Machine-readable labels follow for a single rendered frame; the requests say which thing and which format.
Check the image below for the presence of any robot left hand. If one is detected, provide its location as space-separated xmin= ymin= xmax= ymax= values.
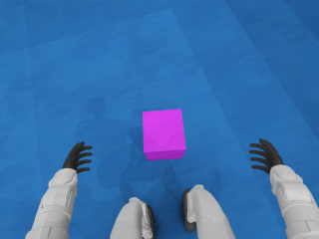
xmin=62 ymin=141 xmax=93 ymax=174

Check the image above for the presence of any right robot shin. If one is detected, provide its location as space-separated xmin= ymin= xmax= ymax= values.
xmin=186 ymin=184 xmax=204 ymax=222

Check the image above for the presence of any robot left forearm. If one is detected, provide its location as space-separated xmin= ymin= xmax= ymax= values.
xmin=25 ymin=168 xmax=78 ymax=239

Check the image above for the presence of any carton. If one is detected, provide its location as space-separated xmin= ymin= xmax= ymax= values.
xmin=143 ymin=109 xmax=186 ymax=161

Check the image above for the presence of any robot right forearm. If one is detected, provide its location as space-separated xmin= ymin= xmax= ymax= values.
xmin=269 ymin=164 xmax=319 ymax=239

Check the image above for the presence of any robot right thigh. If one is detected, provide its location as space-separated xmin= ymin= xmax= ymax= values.
xmin=186 ymin=189 xmax=236 ymax=239

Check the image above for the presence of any robot right hand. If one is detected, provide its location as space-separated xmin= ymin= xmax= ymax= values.
xmin=249 ymin=138 xmax=284 ymax=175

